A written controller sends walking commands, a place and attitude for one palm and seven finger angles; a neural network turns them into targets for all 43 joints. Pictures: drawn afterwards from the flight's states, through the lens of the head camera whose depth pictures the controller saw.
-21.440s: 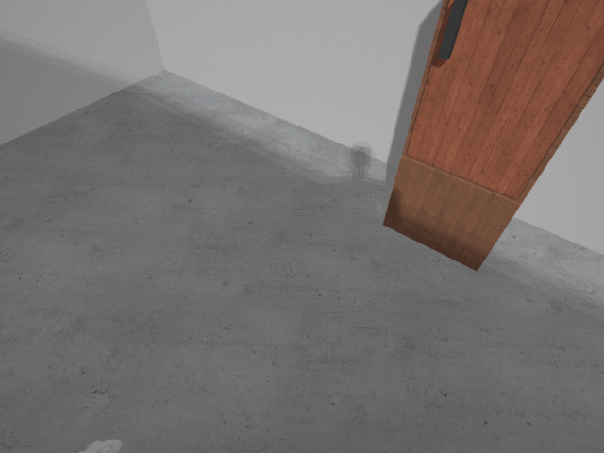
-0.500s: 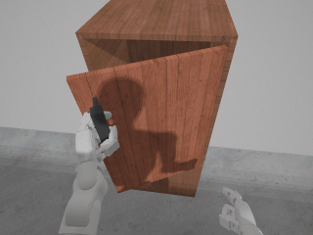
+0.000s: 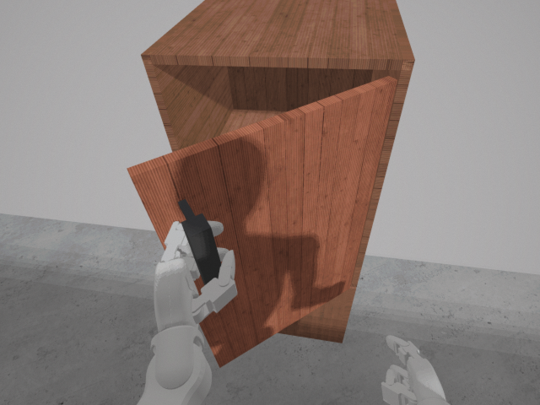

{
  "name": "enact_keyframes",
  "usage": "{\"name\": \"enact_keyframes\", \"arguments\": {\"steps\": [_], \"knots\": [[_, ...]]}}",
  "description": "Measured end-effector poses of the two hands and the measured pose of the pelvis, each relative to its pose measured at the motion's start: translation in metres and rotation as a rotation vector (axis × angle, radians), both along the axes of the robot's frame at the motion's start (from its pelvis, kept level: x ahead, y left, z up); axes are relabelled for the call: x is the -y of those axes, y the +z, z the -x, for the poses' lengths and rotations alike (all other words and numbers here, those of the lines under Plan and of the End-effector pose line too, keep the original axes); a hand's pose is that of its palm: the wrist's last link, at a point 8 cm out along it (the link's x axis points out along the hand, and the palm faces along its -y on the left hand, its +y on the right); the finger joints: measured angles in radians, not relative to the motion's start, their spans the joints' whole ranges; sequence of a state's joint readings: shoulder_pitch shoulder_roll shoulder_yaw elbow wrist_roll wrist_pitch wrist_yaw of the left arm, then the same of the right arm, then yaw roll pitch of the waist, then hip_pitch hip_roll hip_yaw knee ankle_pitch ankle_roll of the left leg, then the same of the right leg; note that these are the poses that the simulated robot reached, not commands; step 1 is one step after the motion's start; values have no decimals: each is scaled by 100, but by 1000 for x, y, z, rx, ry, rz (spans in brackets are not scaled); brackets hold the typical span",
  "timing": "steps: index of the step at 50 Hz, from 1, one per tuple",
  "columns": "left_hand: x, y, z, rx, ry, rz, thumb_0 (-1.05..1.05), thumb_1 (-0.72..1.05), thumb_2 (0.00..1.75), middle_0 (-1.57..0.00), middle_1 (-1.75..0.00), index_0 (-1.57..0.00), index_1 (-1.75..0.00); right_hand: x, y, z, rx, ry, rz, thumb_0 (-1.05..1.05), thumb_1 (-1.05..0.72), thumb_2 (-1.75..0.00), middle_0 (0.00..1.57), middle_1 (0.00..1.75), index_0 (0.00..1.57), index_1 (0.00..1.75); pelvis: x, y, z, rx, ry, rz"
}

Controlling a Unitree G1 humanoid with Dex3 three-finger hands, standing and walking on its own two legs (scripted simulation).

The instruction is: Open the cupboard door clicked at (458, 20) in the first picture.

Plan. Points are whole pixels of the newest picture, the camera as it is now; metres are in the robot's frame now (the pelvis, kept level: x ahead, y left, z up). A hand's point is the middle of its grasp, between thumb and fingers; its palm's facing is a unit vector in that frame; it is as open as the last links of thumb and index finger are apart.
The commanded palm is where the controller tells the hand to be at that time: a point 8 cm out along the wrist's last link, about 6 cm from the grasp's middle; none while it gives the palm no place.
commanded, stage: open thumb and fingers to let go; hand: left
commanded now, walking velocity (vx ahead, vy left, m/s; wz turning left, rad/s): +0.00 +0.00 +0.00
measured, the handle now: (202, 252) +0.28 +0.12 +0.12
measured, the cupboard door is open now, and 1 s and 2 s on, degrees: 41 40 43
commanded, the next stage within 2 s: slide the hand sideways off the handle in 0.76 s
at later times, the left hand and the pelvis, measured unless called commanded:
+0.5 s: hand (221, 273) +0.24 +0.08 +0.14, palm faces +0.28 -0.96 -0.01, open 13.1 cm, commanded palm +0.20 +0.12 +0.12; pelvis -0.03 +0.01 +0.01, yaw +0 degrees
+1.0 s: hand (211, 287) +0.23 +0.10 +0.13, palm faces -0.01 -0.99 -0.11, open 15.4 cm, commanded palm +0.20 +0.13 +0.12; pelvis -0.03 +0.02 +0.00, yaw +1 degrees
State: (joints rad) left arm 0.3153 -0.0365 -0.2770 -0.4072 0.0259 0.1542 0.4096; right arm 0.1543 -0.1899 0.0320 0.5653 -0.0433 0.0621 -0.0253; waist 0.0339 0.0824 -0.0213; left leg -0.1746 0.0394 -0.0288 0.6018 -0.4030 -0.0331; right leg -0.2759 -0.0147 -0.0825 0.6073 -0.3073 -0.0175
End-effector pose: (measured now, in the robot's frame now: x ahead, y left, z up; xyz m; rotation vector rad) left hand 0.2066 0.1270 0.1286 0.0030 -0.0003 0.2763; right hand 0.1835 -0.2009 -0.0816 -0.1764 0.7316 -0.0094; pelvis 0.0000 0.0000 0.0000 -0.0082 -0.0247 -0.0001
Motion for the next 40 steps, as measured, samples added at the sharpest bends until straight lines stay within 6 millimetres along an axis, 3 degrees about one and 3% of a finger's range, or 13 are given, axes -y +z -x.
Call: {"name": "enact_keyframes", "arguments": {"steps": [10,21,26,32,40], "knots": [[-3,3,-4,12,29,4,2,43,70,-36,-131,-35,-131,-10,8,7,20,23,9,1,-91,-90,20,30,20,30,-1,4,17,22,6,-5],[-5,8,-2,22,17,1,1,-17,44,-32,-124,-32,-124,-19,13,19,24,31,14,1,-91,-90,20,30,20,30,-8,6,31,40,6,-5],[-3,7,-3,15,4,-7,0,-36,36,-30,-115,-30,-115,-23,12,25,12,27,9,1,-91,-90,20,30,20,30,-12,6,35,42,4,-7],[-2,7,-6,11,0,-3,-1,-46,32,-28,-96,-27,-95,-26,10,31,-13,25,10,1,-91,-90,20,30,20,30,-14,6,36,41,0,-6],[-6,7,-5,12,-12,-2,-1,-49,31,-39,-77,-38,-77,-29,9,30,-28,32,13,1,-91,-90,20,30,20,30,-17,7,36,40,2,-4]]}}
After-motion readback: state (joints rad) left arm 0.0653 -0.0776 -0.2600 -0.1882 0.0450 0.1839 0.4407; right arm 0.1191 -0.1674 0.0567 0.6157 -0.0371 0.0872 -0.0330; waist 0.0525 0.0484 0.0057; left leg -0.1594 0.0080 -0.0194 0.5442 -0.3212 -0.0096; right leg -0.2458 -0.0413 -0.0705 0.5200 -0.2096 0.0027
